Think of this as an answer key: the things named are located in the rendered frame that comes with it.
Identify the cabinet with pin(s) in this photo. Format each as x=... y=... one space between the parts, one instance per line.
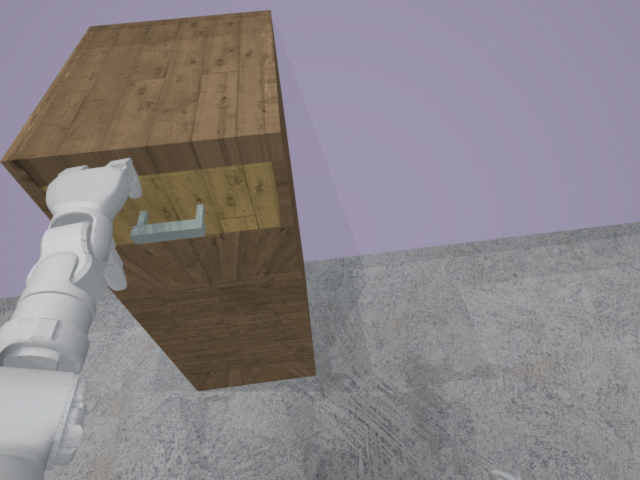
x=228 y=309

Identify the robot left hand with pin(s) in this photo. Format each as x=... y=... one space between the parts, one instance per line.
x=104 y=189

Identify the drawer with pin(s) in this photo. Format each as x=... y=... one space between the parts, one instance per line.
x=236 y=198

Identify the left robot upper arm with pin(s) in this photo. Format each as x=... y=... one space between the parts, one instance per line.
x=42 y=413

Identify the robot left forearm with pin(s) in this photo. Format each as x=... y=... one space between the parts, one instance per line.
x=49 y=327

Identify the handle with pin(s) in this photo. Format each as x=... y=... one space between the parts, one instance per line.
x=148 y=233

